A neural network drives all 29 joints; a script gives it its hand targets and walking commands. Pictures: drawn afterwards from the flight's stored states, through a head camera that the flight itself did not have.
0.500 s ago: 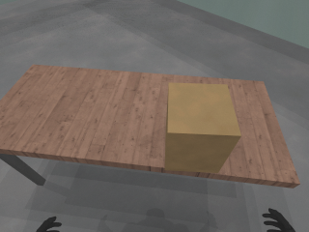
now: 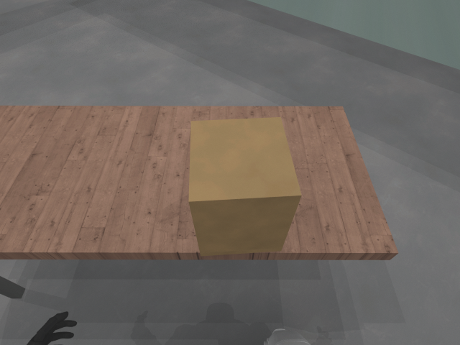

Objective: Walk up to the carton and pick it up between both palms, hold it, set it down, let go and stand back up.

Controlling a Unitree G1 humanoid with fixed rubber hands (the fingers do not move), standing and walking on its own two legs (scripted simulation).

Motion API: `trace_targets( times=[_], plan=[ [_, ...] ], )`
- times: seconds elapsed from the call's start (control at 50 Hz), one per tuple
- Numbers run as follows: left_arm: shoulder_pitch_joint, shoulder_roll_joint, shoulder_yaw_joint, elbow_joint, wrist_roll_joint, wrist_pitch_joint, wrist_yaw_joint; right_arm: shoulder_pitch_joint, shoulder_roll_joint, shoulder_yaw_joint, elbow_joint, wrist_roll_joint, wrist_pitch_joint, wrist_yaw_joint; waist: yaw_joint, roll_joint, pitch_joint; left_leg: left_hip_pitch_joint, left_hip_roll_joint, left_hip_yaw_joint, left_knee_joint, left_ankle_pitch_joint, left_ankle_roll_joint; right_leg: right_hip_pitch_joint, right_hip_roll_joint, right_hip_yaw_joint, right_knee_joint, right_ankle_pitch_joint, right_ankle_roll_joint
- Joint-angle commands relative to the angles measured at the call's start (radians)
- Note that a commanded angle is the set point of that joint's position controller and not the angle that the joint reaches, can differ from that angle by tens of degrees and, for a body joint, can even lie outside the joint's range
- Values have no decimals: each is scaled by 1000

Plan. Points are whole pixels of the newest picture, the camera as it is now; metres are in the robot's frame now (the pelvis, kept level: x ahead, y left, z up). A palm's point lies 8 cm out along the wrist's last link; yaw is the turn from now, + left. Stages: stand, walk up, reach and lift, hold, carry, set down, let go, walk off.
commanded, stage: walk up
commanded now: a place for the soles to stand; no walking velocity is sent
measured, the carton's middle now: (238, 189) +0.44 -0.01 -0.07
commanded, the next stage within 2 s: reach and lift in 1.38 s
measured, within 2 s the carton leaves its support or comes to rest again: neither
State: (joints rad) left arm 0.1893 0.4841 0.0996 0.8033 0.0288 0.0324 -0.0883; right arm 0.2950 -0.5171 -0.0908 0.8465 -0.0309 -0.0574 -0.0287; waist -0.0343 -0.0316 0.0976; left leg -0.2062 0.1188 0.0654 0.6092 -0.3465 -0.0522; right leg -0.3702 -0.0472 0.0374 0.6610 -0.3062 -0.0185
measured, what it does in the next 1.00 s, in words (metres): steps on the spot: left foot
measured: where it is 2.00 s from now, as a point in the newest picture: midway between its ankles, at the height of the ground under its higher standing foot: outside the picture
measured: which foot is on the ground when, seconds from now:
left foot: down 0.00-0.00, up 0.02-0.30, down 0.32-1.00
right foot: down 0.00-1.00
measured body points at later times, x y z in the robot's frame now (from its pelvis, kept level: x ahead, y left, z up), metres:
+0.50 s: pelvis +0.04 -0.03 +0.01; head +0.06 -0.04 +0.46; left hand +0.12 +0.31 -0.08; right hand +0.16 -0.34 -0.10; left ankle +0.03 +0.09 -0.72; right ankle +0.07 -0.14 -0.72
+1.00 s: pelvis +0.05 -0.02 +0.02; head +0.06 -0.02 +0.47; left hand +0.12 +0.32 -0.08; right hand +0.22 -0.32 -0.09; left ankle +0.03 +0.09 -0.72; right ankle +0.07 -0.14 -0.72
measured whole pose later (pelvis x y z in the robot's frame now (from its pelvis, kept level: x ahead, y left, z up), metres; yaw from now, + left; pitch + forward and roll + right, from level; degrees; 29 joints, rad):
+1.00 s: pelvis +0.05 -0.02 +0.02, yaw +5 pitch -2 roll +0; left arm 0.10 0.42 0.01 1.05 0.00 -0.03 0.01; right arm 0.04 -0.41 -0.02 1.02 -0.01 0.01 0.02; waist 0.02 0.01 0.05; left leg -0.11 -0.03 -0.03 0.36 -0.21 0.01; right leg -0.15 -0.04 -0.07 0.39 -0.20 0.01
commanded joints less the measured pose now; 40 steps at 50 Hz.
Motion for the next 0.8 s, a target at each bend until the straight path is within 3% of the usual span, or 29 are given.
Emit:
trace_targets(
  times=[0.0, 0.02, 0.04, 0.06, 0.08, 0.12, 0.16, 0.18, 0.2, 0.24, 0.26, 0.28, 0.3, 0.32, 0.34, 0.36, 0.38, 0.4, 0.44, 0.48, 0.5, 0.54, 0.58, 0.6, 0.66, 0.72, 0.74, 0.76, 0.78],
  plan=[
    [157, 221, 62, 5, 3, -40, 43, -14, -35, 27, -104, 4, 7, 9, 98, -218, -123, -383, -99, 49, 322, -246, 100, 348, -154, 303, -349, -174, -79],
    [141, 260, 56, -29, 8, -47, 43, -43, -90, 13, -105, 11, 16, -3, 102, -190, -129, -323, -120, -120, 401, -319, 74, 180, -312, 620, -448, -254, -209],
    [83, 265, 63, -43, -8, -47, 52, -47, -135, -1, -89, 28, 16, -8, 95, -129, -105, -304, -109, -211, 466, -297, 75, 151, -325, 552, -405, -229, -249],
    [7, 220, 44, -58, -21, -48, 65, -8, -135, 1, -61, 36, 17, -6, 47, -62, -54, -253, -78, -179, 436, -229, 57, 67, -282, 403, -367, -187, -227],
    [-14, 189, 34, -51, -21, -52, 77, 16, -117, 6, -48, 37, 18, -3, 38, -36, -32, -234, -79, -179, 374, -195, 58, 57, -243, 346, -346, -178, -205],
    [-18, 200, 37, -41, -4, -51, 76, 57, -94, 3, -15, 28, 26, 11, 30, -106, -5, -147, -89, -112, 256, -165, 64, -19, -202, 244, -343, -153, -164],
    [-13, 182, 24, -39, -10, -59, 77, 43, -84, 0, -21, 14, 41, 23, 43, -112, -16, -124, -107, -107, 222, -100, 68, -29, -178, 224, -364, -175, -145],
    [-22, 196, 33, -44, -7, -56, 74, 53, -74, -3, -17, 13, 46, 25, 44, -163, -38, -87, -102, -76, 196, -113, 60, -22, -189, 213, -359, -223, -150],
    [-26, 180, 31, -53, -9, -57, 75, 32, -76, 2, -27, 4, 49, 28, 46, -123, -26, -107, -108, -79, 140, -108, 65, -14, -201, 240, -349, -174, -159],
    [-20, 180, 21, -40, -9, -53, 77, 40, -61, -8, -10, 3, 47, 27, 31, -94, -32, -14, -131, -54, 23, -20, 85, -58, -196, 202, -324, -204, -142],
    [-34, 171, 10, -35, -13, -51, 76, 36, -49, -9, -9, 5, 48, 30, 17, -131, -55, 22, -127, -58, -46, -18, 95, -56, -185, 208, -314, -210, -133],
    [-39, 160, 4, -34, -12, -49, 81, 23, -68, -15, -13, -4, 41, 31, 7, -103, -53, 54, -108, -87, -138, -5, 107, -42, -162, 159, -260, -135, -109],
    [-20, 130, -6, -33, -14, -50, 82, 17, -96, -18, -27, -20, 35, 31, 3, -49, -73, 88, -53, -206, -205, 46, 116, -66, -123, 108, -174, -29, -72],
    [-14, 87, -19, -26, -33, -52, 87, -47, -140, -29, -45, -13, 31, 33, 28, 156, -82, 38, 58, -391, -290, -80, 161, -83, -40, 48, -94, -111, -26],
    [-1, 108, -15, 5, -43, -51, 90, -121, -128, -16, -62, -1, 28, 39, 40, 131, -88, -74, 111, -403, -294, -148, 215, 49, 16, -41, -29, -128, 2],
    [3, 117, -10, 28, -43, -57, 89, -136, -107, -7, -59, 4, 30, 41, 64, 99, -61, -190, 85, -335, -269, -53, 209, 169, 24, -45, -32, -109, -3],
    [6, 103, -17, 35, -41, -68, 93, -169, -77, 12, -43, 7, 33, 39, 82, 99, -42, -183, 48, -261, -217, 92, 167, 196, 10, -15, -141, -32, -9],
    [1, 113, -18, 45, -26, -76, 97, -159, -60, 11, -28, 17, 35, 43, 77, 87, -50, -165, 6, -217, -182, 133, 118, 214, -44, 27, -207, 23, -27],
    [-1, 166, -15, 51, -19, -90, 94, -126, -78, 19, -7, 25, 38, 41, 46, 19, -118, -49, -61, -165, -112, 156, 82, 189, -159, 150, -269, 174, -85],
    [-69, 158, -27, 63, -16, -89, 98, -119, -74, 24, 16, 27, 40, 44, 14, 4, -108, 30, -53, -167, -132, 221, 94, 133, -148, 104, -234, 323, -68],
    [-73, 144, -30, 77, -25, -86, 98, -140, -75, 24, 21, 26, 41, 39, 23, 20, -97, 39, -35, -182, -158, 275, 100, 138, -129, 75, -242, 322, -49],
    [-81, 145, -35, 95, -25, -86, 100, -166, -73, 18, 28, 30, 46, 41, 21, -13, -130, 71, -15, -191, -165, 361, 109, 173, -98, 32, -231, 340, -25],
    [-79, 125, -39, 108, -34, -84, 98, -188, -89, 20, 45, 34, 50, 44, 33, 0, -149, 45, -11, -183, -196, 327, 105, 201, -92, 11, -239, 288, -17],
    [-71, 117, -48, 110, -35, -84, 98, -218, -70, 27, 45, 27, 51, 43, 41, 57, -131, 63, -12, -174, -212, 329, 102, 191, -91, 23, -249, 294, -8],
    [-88, 109, -50, 121, -33, -83, 97, -255, -90, 22, 53, 27, 52, 42, 48, 10, -139, 65, 3, -186, -224, 368, 107, 220, -80, -9, -251, 317, -13],
    [-101, 124, -48, 151, -30, -83, 103, -268, -69, 25, 87, 23, 54, 38, 51, 17, -159, 70, -1, -183, -248, 402, 99, 246, -100, 10, -266, 339, -14],
    [-105, 123, -53, 165, -30, -79, 104, -288, -86, 29, 84, 26, 57, 41, 47, 91, -127, 57, -12, -179, -252, 370, 98, 230, -83, -1, -276, 298, -14],
    [-111, 111, -62, 164, -32, -77, 102, -300, -82, 35, 78, 27, 55, 44, 54, 60, -138, 51, -7, -181, -268, 309, 99, 255, -91, -11, -278, 294, -7],
    [-112, 127, -50, 178, -27, -75, 99, -274, -69, 37, 102, 31, 56, 49, 45, 30, -125, 69, -4, -181, -287, 348, 91, 249, -108, 1, -268, 335, -10]
  ],
)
